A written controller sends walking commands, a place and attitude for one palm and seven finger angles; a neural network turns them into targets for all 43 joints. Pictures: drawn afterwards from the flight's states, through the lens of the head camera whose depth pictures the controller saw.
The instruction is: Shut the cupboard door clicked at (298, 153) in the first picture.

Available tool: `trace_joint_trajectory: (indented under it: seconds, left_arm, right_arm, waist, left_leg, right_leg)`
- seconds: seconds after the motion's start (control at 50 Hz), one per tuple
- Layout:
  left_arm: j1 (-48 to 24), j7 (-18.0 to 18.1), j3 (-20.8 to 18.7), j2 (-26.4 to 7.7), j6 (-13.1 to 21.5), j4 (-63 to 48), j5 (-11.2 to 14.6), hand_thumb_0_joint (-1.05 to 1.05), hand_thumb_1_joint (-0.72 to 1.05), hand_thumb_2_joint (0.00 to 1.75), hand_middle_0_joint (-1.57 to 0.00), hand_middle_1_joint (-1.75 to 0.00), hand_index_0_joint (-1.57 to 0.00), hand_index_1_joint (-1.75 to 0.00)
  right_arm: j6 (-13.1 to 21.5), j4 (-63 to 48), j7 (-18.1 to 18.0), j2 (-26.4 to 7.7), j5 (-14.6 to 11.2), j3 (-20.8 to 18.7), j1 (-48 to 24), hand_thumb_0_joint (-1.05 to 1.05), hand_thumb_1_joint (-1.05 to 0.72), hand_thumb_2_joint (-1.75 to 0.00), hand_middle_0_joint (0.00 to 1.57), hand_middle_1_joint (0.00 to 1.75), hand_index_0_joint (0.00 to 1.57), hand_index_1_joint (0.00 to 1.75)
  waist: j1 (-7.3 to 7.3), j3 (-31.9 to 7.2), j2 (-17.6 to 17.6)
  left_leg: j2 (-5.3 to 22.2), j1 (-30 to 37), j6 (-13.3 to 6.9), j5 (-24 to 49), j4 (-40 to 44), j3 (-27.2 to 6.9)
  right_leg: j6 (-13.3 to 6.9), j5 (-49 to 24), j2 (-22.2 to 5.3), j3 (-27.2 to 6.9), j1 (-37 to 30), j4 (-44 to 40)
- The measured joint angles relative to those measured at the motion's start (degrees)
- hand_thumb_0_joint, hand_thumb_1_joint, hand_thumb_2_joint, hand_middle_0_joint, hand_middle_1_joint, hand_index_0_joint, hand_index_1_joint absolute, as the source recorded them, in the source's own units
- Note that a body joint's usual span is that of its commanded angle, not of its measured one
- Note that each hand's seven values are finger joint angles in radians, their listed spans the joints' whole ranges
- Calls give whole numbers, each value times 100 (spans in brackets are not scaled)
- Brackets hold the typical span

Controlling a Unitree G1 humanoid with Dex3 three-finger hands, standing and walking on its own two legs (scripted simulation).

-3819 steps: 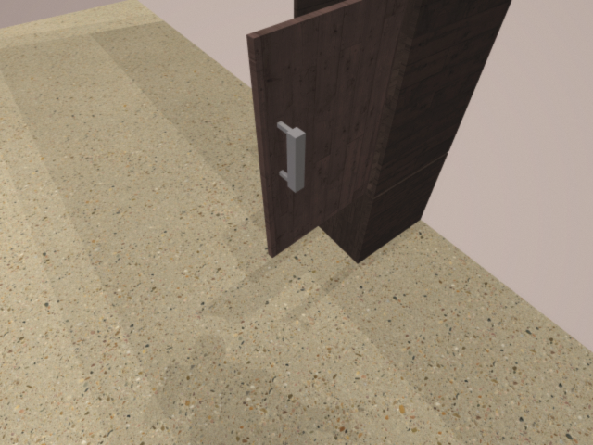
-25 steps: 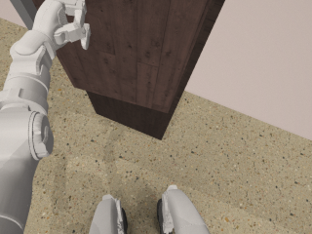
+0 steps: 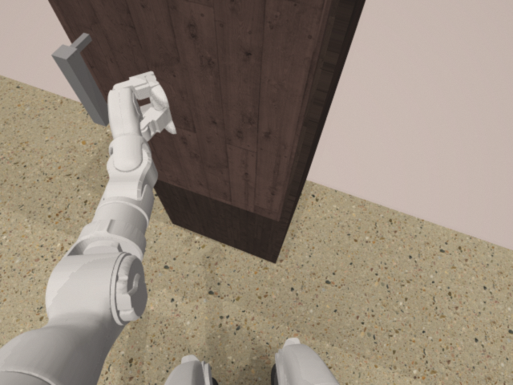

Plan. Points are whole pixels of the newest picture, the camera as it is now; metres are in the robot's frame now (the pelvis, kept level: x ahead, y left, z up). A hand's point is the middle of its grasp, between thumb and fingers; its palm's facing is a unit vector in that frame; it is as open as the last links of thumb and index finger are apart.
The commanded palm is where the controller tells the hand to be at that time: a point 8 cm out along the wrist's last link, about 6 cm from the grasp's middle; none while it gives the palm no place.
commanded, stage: pull the fist back off the door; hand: left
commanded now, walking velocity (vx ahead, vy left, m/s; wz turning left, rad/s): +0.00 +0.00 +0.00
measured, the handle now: (94, 81) +0.61 +0.20 +0.08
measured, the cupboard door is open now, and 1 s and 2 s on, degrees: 1 1 1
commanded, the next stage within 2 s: draw the hand back to the body in 0.44 s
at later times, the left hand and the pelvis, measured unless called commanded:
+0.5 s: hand (168, 149) +0.45 +0.08 +0.09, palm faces +0.06 -1.00 -0.06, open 3.1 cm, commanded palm +0.42 +0.13 +0.08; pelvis -0.01 -0.02 +0.01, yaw +2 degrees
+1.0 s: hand (94, 192) +0.35 +0.15 +0.14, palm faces +0.09 -1.00 -0.03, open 3.1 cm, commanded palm +0.31 +0.20 +0.15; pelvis +0.00 +0.00 +0.04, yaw +1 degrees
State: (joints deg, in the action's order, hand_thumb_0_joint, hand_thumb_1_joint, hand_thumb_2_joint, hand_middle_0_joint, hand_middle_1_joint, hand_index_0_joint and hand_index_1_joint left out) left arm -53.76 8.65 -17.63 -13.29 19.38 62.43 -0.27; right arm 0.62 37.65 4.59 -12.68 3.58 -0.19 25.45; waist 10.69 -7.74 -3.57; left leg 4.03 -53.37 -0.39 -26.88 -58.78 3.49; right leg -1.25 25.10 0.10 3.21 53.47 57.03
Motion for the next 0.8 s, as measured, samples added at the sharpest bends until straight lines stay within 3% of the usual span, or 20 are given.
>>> trace_joint_trajectory:
  seconds: [0.08, 0.16, 0.26, 0.34, 0.44, 0.52, 0.62, 0.74, 0.8]
  left_arm:
    - [406, -38, 33, 59, 238, -129, 73, 2, 89, 90, -130, -150, -130, -150]
    - [908, -176, 321, 146, 463, -406, 132, 2, 89, 90, -130, -150, -130, -150]
    - [1458, -365, 706, 366, 509, -702, 359, 2, 90, 90, -130, -150, -130, -150]
    - [1626, -322, 936, 537, 657, -933, 424, 2, 90, 90, -130, -150, -130, -150]
    - [1446, -199, 1049, 566, 874, -993, 307, 2, 89, 90, -130, -150, -130, -150]
    - [1079, -181, 955, 420, 652, -572, 232, 2, 89, 90, -130, -150, -131, -150]
    - [993, -253, 644, 371, 379, -338, 442, 2, 89, 90, -130, -150, -130, -150]
    - [2158, -439, 621, 433, 545, -1678, 539, 2, 89, 90, -130, -150, -130, -150]
    - [2786, -589, 765, 407, 390, -2307, 610, 2, 89, 90, -130, -150, -130, -150]
  right_arm:
    - [-31, -87, -32, -65, -40, -56, 3, 0, -90, -90, 20, 30, 20, 30]
    - [-84, -111, -23, -154, -86, -153, -79, 0, -90, -90, 20, 30, 20, 30]
    - [-125, -105, -123, -266, -194, -240, -347, 1, -91, -90, 20, 30, 20, 30]
    - [-44, -58, -255, -301, -245, -272, -668, 1, -91, -90, 20, 30, 20, 30]
    - [66, 16, -354, -245, -255, -229, -996, 1, -91, -90, 20, 30, 20, 30]
    - [23, -7, -374, -150, -266, -118, -1071, 0, -91, -90, 20, 30, 20, 30]
    - [-36, -76, -371, -51, -269, 2, -878, 0, -91, -90, 20, 30, 20, 30]
    - [-99, -135, -351, -28, -316, -37, -464, 1, -90, -90, 20, 30, 20, 30]
    - [-156, -124, -377, -66, -404, -54, -361, 1, -90, -90, 20, 30, 20, 30]
  waist:
    - [-130, -36, 58]
    - [-309, -23, 132]
    - [-479, 114, 212]
    - [-520, 240, 255]
    - [-483, 230, 251]
    - [-421, 189, 201]
    - [-411, 185, 153]
    - [-568, 152, 125]
    - [-655, 150, 108]
  left_leg:
    - [-4, 405, 50, 75, 286, 18]
    - [-22, 641, 98, 127, 425, -25]
    - [-59, 795, 132, 197, 486, -135]
    - [-85, 778, 147, 229, 425, -205]
    - [-105, 694, 148, 220, 308, -201]
    - [-122, 688, 137, 246, 324, -160]
    - [-126, 767, 115, 305, 459, -81]
    - [-92, 1183, 95, 328, 748, 66]
    - [-93, 1542, 89, 359, 962, 81]
  right_leg:
    - [-45, -26, 12, -12, -361, -202]
    - [-92, -23, 2, 33, -594, -286]
    - [-131, -33, -31, 141, -792, -330]
    - [-149, -37, -60, 207, -806, -271]
    - [-149, -12, -87, 199, -709, -123]
    - [-137, -27, -104, 157, -671, -100]
    - [-120, -93, -100, 81, -704, -198]
    - [-94, -162, -45, -61, -1041, -455]
    - [-73, -203, -33, -73, -1402, -680]
